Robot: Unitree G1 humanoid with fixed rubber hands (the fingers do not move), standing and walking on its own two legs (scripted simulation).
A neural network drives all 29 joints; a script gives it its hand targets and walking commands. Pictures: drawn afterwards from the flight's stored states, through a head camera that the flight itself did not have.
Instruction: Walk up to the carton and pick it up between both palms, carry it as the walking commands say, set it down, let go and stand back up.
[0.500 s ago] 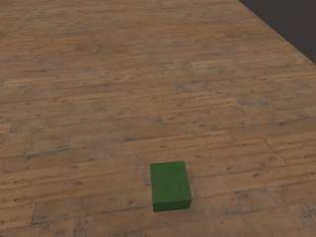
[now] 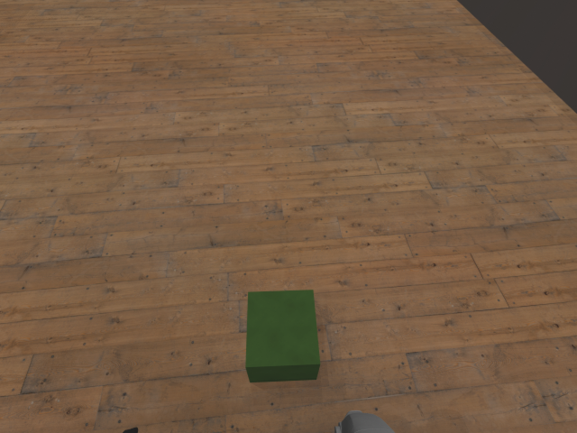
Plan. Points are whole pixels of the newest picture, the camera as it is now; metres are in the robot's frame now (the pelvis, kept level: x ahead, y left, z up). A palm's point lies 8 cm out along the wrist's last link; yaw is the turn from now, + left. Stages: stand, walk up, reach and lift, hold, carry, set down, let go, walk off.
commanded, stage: walk up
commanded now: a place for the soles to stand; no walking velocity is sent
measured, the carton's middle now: (282, 335) +0.50 +0.01 -0.66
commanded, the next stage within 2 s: none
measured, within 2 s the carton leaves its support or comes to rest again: neither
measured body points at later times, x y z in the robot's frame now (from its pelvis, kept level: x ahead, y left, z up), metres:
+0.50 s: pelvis +0.03 -0.04 +0.02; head +0.05 -0.03 +0.47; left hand +0.03 +0.23 -0.12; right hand +0.11 -0.28 -0.12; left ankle +0.02 +0.07 -0.71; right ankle +0.08 -0.15 -0.71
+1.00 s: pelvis +0.04 -0.02 +0.02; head +0.05 -0.01 +0.47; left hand +0.08 +0.25 -0.12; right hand +0.16 -0.26 -0.12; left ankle +0.02 +0.07 -0.71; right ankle +0.08 -0.15 -0.71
